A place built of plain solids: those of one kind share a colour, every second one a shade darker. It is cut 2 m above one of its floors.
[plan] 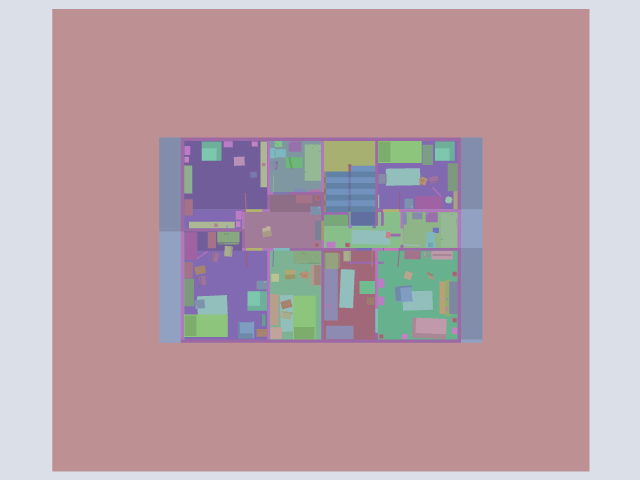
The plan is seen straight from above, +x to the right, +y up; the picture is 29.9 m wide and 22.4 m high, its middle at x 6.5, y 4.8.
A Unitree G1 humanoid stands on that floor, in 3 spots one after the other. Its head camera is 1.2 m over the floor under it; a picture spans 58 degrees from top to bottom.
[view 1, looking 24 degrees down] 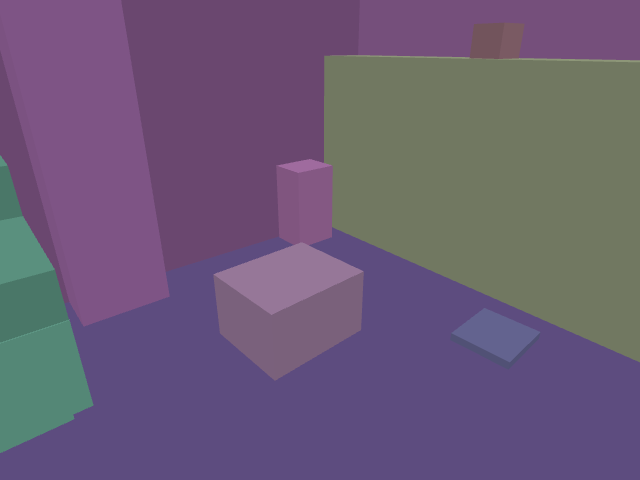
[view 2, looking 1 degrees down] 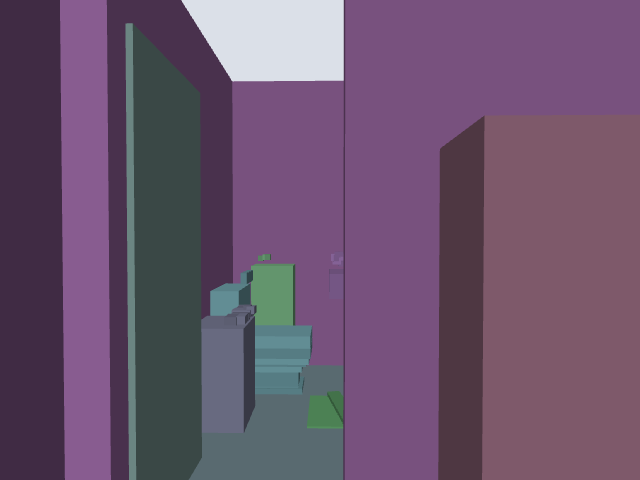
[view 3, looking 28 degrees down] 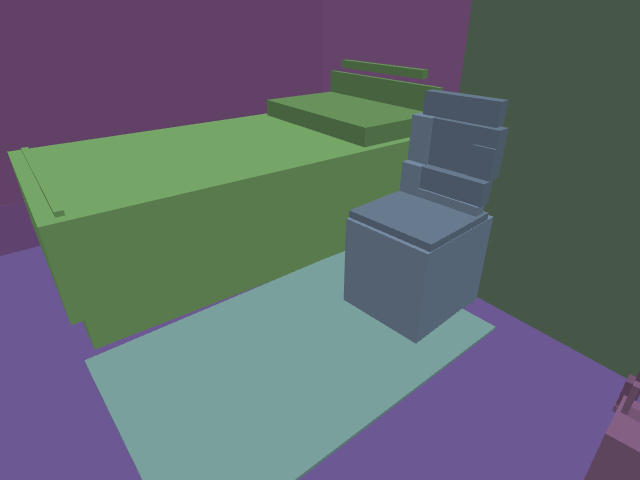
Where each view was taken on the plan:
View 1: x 1.77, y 7.12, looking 50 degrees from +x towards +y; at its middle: book_pile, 2.92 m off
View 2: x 5.03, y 5.53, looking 91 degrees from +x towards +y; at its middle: wall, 3.90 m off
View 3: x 2.23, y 2.88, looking -127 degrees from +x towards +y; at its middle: child_bed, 2.26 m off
